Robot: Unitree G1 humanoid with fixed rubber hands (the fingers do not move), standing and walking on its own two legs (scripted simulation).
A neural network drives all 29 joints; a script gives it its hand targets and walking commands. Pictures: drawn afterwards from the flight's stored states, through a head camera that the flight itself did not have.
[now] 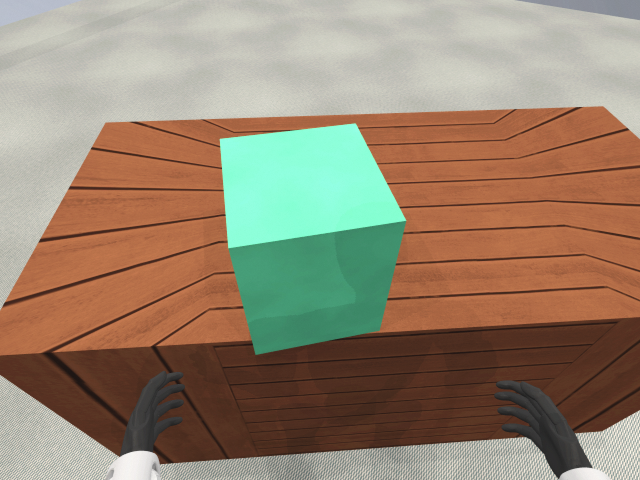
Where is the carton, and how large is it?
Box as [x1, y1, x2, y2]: [220, 123, 405, 354]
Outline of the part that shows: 355,123 220,139 228,248 255,354 379,330 404,228 405,219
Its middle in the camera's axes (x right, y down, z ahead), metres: -0.02 +0.00 +0.59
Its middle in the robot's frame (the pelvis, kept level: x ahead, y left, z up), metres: +0.44 +0.05 +0.04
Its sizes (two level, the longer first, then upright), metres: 0.210 0.200 0.250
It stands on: a pedestal, 0.69 m high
